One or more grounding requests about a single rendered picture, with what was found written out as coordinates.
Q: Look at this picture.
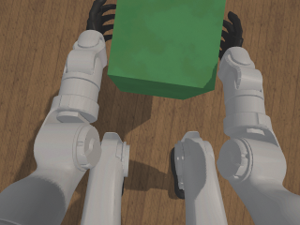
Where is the right robot forearm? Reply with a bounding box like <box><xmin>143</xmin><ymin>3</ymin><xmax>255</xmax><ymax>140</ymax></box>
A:
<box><xmin>217</xmin><ymin>46</ymin><xmax>282</xmax><ymax>151</ymax></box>

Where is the right robot hand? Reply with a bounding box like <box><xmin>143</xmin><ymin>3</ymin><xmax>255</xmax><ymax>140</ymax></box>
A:
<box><xmin>218</xmin><ymin>11</ymin><xmax>244</xmax><ymax>61</ymax></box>

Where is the left robot hand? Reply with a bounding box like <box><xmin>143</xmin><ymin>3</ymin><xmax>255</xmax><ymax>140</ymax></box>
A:
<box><xmin>85</xmin><ymin>0</ymin><xmax>116</xmax><ymax>42</ymax></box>

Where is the right robot upper arm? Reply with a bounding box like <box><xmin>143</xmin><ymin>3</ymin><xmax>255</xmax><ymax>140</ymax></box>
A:
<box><xmin>217</xmin><ymin>137</ymin><xmax>300</xmax><ymax>225</ymax></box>

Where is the right robot foot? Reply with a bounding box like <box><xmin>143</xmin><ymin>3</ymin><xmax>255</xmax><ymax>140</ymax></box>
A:
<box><xmin>171</xmin><ymin>148</ymin><xmax>185</xmax><ymax>200</ymax></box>

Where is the left robot forearm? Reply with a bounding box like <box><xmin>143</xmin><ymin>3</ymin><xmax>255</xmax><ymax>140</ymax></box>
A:
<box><xmin>34</xmin><ymin>30</ymin><xmax>108</xmax><ymax>156</ymax></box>

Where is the left robot upper arm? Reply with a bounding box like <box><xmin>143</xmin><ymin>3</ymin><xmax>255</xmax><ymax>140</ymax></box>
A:
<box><xmin>0</xmin><ymin>123</ymin><xmax>102</xmax><ymax>225</ymax></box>

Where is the carton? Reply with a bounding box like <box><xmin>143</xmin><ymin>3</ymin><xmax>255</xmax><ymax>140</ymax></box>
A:
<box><xmin>107</xmin><ymin>0</ymin><xmax>226</xmax><ymax>100</ymax></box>

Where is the right robot thigh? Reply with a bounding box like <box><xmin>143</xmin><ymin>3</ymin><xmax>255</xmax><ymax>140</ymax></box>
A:
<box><xmin>174</xmin><ymin>137</ymin><xmax>228</xmax><ymax>225</ymax></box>

